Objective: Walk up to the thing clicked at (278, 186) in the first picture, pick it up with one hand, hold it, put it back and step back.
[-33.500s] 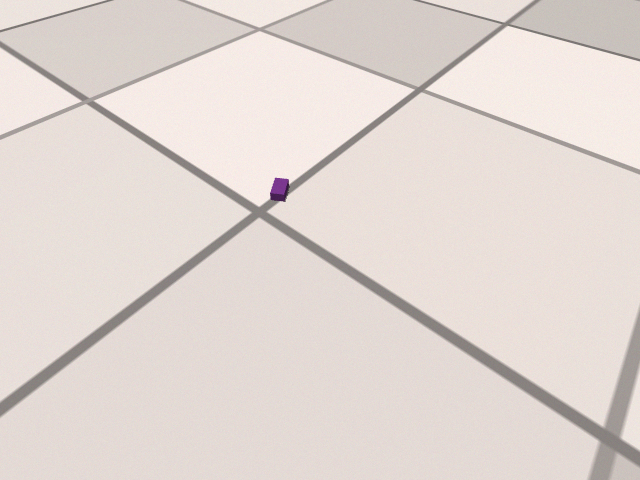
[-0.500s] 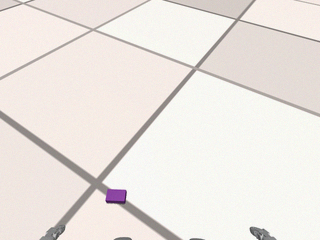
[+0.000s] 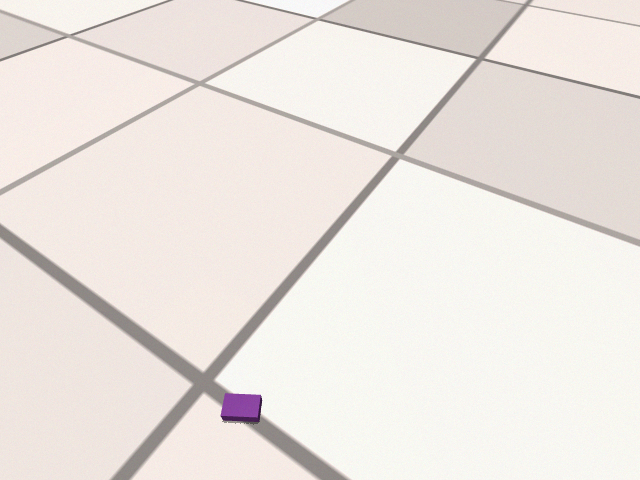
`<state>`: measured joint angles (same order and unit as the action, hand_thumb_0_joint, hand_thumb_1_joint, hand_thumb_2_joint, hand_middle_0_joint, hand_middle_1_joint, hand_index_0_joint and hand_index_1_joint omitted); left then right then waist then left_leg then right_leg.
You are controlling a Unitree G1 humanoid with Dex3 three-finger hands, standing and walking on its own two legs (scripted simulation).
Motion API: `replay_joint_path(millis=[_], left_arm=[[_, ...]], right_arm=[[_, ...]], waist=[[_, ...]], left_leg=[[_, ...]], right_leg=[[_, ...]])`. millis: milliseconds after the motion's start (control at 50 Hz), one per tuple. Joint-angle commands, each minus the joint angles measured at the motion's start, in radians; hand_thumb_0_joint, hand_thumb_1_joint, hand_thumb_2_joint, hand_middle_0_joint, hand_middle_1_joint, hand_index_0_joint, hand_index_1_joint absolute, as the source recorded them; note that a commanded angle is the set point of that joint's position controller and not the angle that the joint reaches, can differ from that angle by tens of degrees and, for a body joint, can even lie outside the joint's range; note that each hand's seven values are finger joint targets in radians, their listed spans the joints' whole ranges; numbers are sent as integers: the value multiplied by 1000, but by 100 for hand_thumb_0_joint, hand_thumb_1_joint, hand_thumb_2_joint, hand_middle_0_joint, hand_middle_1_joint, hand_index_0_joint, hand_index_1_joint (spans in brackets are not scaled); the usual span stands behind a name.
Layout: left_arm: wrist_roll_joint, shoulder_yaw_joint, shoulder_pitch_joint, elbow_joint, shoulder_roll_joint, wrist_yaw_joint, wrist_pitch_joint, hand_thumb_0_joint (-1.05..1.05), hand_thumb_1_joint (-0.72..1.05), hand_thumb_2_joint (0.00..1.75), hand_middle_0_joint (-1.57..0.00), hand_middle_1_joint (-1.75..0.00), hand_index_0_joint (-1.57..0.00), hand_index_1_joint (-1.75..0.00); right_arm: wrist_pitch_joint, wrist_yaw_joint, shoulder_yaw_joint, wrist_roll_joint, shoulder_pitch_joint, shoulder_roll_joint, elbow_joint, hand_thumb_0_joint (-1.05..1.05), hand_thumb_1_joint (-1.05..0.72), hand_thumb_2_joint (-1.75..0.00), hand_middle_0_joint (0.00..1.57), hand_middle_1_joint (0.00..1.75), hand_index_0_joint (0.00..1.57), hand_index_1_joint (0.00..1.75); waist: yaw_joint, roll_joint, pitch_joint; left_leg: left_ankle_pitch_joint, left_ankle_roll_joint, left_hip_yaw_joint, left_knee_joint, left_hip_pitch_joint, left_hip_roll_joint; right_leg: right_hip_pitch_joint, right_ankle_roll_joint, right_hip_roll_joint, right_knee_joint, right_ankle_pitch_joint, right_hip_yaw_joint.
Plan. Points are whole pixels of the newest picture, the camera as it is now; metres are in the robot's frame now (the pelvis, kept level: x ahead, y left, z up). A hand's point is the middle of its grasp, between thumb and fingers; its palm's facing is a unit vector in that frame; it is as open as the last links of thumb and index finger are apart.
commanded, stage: stand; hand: left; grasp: from above
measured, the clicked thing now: (242, 407) +0.45 +0.23 -0.75
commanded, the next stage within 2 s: step back in 1.72 s
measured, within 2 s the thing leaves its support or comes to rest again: neither
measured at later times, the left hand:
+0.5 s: hand out of the picture +0.06 +0.23 -0.16, palm faces +0.01 -0.94 -0.33, open 7.4 cm
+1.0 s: hand out of the picture +0.08 +0.24 -0.15, palm faces -0.01 -0.94 -0.34, open 7.4 cm
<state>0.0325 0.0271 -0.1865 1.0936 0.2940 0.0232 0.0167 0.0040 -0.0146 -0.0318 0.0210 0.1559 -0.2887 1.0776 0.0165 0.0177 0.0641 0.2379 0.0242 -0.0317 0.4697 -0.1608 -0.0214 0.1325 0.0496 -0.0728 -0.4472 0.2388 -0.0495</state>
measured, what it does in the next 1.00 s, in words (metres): stands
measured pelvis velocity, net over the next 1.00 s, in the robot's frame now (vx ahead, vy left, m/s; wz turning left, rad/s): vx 0.01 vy -0.01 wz -0.01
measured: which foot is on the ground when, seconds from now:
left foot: down 0.00-1.00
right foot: down 0.00-1.00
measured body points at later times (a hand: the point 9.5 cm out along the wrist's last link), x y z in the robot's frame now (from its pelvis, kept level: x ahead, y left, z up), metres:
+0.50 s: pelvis +0.00 -0.01 +0.01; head +0.00 -0.02 +0.45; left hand +0.06 +0.28 -0.13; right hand +0.06 -0.30 -0.14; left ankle +0.02 +0.14 -0.74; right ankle +0.00 -0.15 -0.74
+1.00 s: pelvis +0.01 -0.01 +0.01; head +0.02 -0.02 +0.46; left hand +0.08 +0.28 -0.13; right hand +0.08 -0.31 -0.13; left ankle +0.02 +0.14 -0.74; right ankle +0.00 -0.15 -0.74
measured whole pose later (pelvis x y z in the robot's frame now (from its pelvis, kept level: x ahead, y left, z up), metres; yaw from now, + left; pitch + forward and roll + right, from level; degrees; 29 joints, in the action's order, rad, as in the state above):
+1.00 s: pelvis +0.01 -0.01 +0.01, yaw +0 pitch -3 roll +0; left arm 0.02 0.02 -0.11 1.15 0.32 0.00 0.00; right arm 0.00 0.00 -0.01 0.01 0.11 -0.33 1.14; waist 0.00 0.02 0.06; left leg 0.19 0.04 -0.03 0.36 -0.12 -0.04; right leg 0.10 0.03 -0.05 -0.35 0.20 -0.05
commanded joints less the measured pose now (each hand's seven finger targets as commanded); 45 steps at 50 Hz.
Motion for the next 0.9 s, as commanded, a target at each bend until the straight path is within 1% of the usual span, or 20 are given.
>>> replay_joint_path(millis=[0, 40, 120, 140, 200, 280, 320, 360, 380, 400, 460, 580, 620, 640, 680, 700, 760, 800, 820, 880], left_arm=[[-2, 39, 24, -27, 195, 15, -28, 0, 90, 90, -20, -30, -20, -30], [-2, 38, 32, -20, 199, 14, -29, 0, 90, 90, -20, -30, -20, -30], [-4, 41, 65, -19, 211, 14, -33, 0, 90, 90, -20, -30, -20, -30], [-4, 37, 55, -12, 206, 12, -33, 0, 90, 90, -20, -30, -20, -30], [-5, 38, 61, -4, 213, 12, -34, 0, 90, 90, -20, -30, -20, -30], [-6, 40, 75, 0, 225, 9, -34, 0, 90, 90, -20, -30, -20, -30], [-9, 41, 79, 5, 223, 9, -34, 0, 90, 90, -20, -30, -20, -30], [-7, 42, 82, 4, 230, 8, -35, 0, 90, 90, -20, -30, -20, -30], [-7, 41, 82, 6, 226, 7, -35, 0, 90, 90, -20, -30, -20, -30], [-10, 44, 89, 6, 233, 7, -35, 0, 90, 90, -20, -30, -20, -30], [-11, 44, 87, 9, 231, 4, -36, 0, 90, 90, -20, -30, -20, -30], [-14, 43, 100, 5, 227, 2, -37, 0, 90, 90, -20, -30, -20, -30], [-13, 42, 96, 9, 225, 2, -36, 0, 90, 90, -20, -30, -20, -30], [-12, 39, 96, 11, 225, 0, -37, 0, 90, 90, -20, -30, -20, -30], [-13, 41, 109, 7, 229, 0, -37, 0, 90, 90, -20, -30, -20, -30], [-13, 40, 108, 8, 230, -1, -36, 0, 90, 90, -20, -30, -20, -30], [-12, 41, 103, 7, 233, -2, -37, 0, 90, 90, -20, -30, -20, -30], [-13, 41, 103, 6, 234, -1, -38, 0, 90, 90, -20, -30, -20, -30], [-15, 38, 108, 6, 229, -2, -38, 0, 90, 90, -20, -30, -20, -30], [-14, 36, 110, 4, 232, -4, -35, 0, 90, 90, -20, -30, -20, -30]], right_arm=[[-23, -14, -34, 2, -40, -195, -48, 0, -90, -90, 20, 30, 20, 30], [-23, -13, -33, 1, -45, -195, -42, 0, -90, -90, 20, 30, 20, 30], [-22, -12, -32, 2, -43, -202, -29, 0, -90, -90, 20, 30, 20, 30], [-22, -11, -29, -1, -48, -206, -27, 0, -90, -90, 20, 30, 20, 30], [-21, -11, -27, -1, -57, -206, -22, 0, -90, -90, 20, 30, 20, 30], [-19, -10, -25, 0, -52, -212, -11, 0, -90, -90, 20, 30, 20, 30], [-18, -9, -22, 1, -53, -209, -9, 0, -90, -90, 20, 30, 20, 30], [-17, -7, -22, -2, -53, -216, -7, 0, -90, -90, 20, 30, 20, 30], [-17, -8, -23, -1, -58, -222, -8, 0, -90, -90, 20, 30, 20, 30], [-17, -7, -20, 1, -47, -212, -3, 0, -90, -90, 20, 30, 20, 30], [-20, -7, -17, -1, -45, -218, -1, 0, -90, -90, 20, 30, 20, 30], [-25, -9, -17, -2, -47, -231, 1, 0, -90, -90, 20, 30, 20, 30], [-25, -9, -17, -2, -64, -231, -1, 0, -90, -90, 20, 30, 20, 30], [-24, -7, -14, -4, -64, -227, 0, 0, -90, -90, 20, 30, 20, 30], [-23, -7, -13, -3, -58, -230, 3, 0, -90, -90, 20, 30, 20, 30], [-22, -7, -12, -3, -57, -231, 4, 0, -90, -90, 20, 30, 20, 30], [-25, -8, -12, -2, -62, -236, 4, 0, -90, -90, 20, 30, 20, 30], [-26, -8, -15, -5, -70, -240, 3, 0, -90, -90, 20, 30, 20, 30], [-26, -6, -10, -4, -66, -236, 6, 0, -90, -90, 20, 30, 20, 30], [-24, -6, -12, -4, -72, -238, 8, 0, -90, -90, 20, 30, 20, 30]], waist=[[2, -1, -10], [1, -15, -5], [-3, -23, -28], [-3, -13, -23], [-1, -19, -31], [-5, -19, -14], [-4, -17, -20], [-3, -22, -12], [-4, -12, -12], [-7, -17, -17], [-4, -2, -26], [-9, -5, -59], [-4, -5, -52], [-5, -9, -40], [-10, -11, -47], [-10, -11, -38], [-8, -7, -61], [-7, -8, -67], [-10, -6, -59], [-9, -9, -39]], left_leg=[[-62, -43, -81, -142, -34, -70], [-57, -41, -79, -144, -23, -68], [-117, -42, -74, -141, -8, -78], [-105, -39, -73, -143, -1, -75], [-138, -40, -71, -143, 12, -81], [-94, -37, -66, -155, -7, -77], [-94, -41, -65, -151, -9, -82], [-88, -36, -64, -157, -8, -79], [-74, -39, -64, -153, -10, -80], [-85, -40, -64, -156, -16, -84], [-96, -37, -64, -163, -9, -84], [-190, -37, -60, -153, 20, -96], [-183, -36, -63, -158, 20, -95], [-165, -35, -62, -163, 18, -93], [-161, -37, -60, -159, 14, -95], [-131, -35, -59, -166, 1, -91], [-184, -38, -59, -163, 21, -98], [-214, -35, -59, -159, 37, -101], [-203, -35, -56, -161, 25, -98], [-147, -30, -59, -176, 7, -95]], right_leg=[[-11, -48, -46, 115, -56, 57], [-1, -46, -45, 127, -45, 59], [-22, -51, -59, 139, -77, 69], [-14, -46, -52, 145, -71, 64], [-21, -49, -57, 146, -87, 63], [-20, -48, -53, 160, -58, 65], [-30, -50, -58, 163, -73, 69], [-20, -48, -53, 170, -35, 68], [-17, -48, -53, 175, -41, 72], [-31, -53, -60, 170, -51, 77], [-40, -52, -57, 166, -69, 74], [-55, -54, -62, 156, -155, 74], [-47, -52, -57, 158, -141, 64], [-37, -50, -53, 163, -109, 62], [-44, -51, -57, 166, -124, 68], [-43, -49, -56, 169, -103, 68], [-54, -54, -61, 155, -156, 68], [-51, -54, -60, 153, -162, 64], [-51, -51, -60, 158, -161, 66], [-39, -52, -55, 164, -102, 64]])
